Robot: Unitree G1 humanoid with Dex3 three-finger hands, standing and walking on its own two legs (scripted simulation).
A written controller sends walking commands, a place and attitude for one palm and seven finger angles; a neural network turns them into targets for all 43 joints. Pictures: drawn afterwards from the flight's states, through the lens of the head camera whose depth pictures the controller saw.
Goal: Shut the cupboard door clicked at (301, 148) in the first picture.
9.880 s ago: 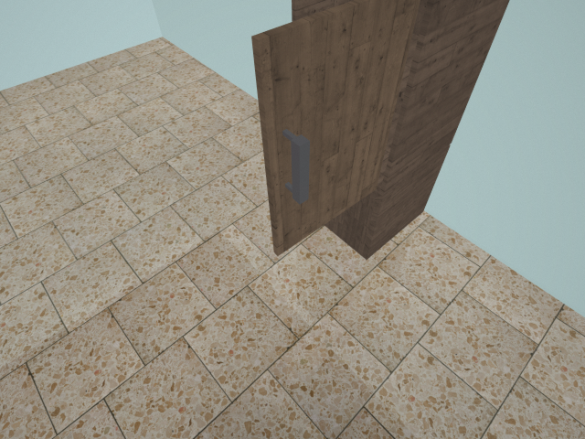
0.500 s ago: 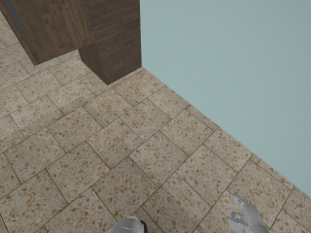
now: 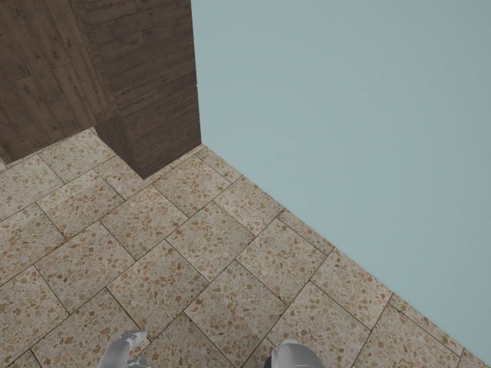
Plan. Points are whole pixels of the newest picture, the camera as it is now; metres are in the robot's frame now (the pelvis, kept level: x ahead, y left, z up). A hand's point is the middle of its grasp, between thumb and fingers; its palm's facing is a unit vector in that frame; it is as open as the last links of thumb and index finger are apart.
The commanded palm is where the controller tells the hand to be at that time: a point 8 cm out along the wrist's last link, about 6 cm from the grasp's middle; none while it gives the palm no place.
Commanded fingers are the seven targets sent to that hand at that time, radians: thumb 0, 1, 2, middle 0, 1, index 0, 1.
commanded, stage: walk to a spot facing it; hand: left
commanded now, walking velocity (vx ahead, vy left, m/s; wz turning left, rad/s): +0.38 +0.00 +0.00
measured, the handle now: out of the picture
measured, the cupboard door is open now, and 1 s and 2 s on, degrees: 88 88 88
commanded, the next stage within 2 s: turn to face it in 0.50 s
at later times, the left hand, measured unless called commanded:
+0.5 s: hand out of the picture +0.15 +0.17 -0.18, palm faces +0.17 -0.97 -0.19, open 7.2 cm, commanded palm none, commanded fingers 0.00 0.90 0.90 -0.20 -0.30 -0.20 -0.30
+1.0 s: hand (137, 216) +0.47 +0.25 -0.16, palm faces +0.27 -0.94 -0.20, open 7.3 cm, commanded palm none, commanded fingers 0.00 0.90 0.90 -0.20 -0.30 -0.20 -0.30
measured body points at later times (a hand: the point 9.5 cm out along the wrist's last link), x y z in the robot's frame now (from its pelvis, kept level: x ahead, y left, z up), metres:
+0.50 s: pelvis +0.24 -0.01 +0.00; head +0.26 +0.01 +0.44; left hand +0.15 +0.22 -0.16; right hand +0.37 -0.25 -0.14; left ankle +0.35 +0.12 -0.71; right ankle +0.13 -0.12 -0.74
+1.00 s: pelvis +0.39 +0.03 +0.00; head +0.43 +0.06 +0.45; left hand +0.46 +0.30 -0.14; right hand +0.47 -0.21 -0.14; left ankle +0.37 +0.11 -0.74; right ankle +0.46 -0.11 -0.70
